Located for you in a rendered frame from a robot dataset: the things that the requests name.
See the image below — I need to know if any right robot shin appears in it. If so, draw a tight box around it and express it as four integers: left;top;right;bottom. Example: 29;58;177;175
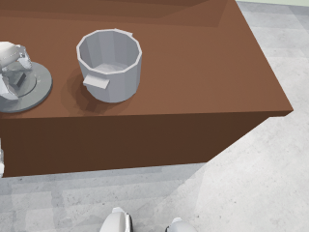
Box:
171;217;182;224

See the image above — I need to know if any left robot thigh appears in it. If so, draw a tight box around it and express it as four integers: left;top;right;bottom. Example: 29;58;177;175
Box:
99;212;130;232

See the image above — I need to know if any table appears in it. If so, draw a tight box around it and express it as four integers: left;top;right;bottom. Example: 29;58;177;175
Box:
0;0;294;178

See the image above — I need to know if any left robot hand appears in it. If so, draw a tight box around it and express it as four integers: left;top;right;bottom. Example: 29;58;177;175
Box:
0;42;32;100

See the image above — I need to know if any pot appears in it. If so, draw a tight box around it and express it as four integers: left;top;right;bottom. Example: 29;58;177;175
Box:
76;28;142;103

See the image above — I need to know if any knob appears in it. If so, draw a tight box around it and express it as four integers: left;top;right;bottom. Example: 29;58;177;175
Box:
5;70;26;88

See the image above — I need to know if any lid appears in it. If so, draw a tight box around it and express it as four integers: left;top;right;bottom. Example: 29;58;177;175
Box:
0;61;53;113

